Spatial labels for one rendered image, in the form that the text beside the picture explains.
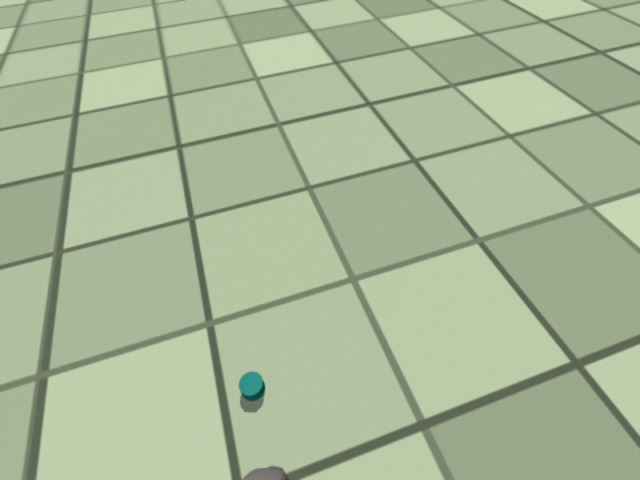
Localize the tin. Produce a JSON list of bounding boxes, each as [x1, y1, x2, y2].
[[239, 372, 265, 401]]

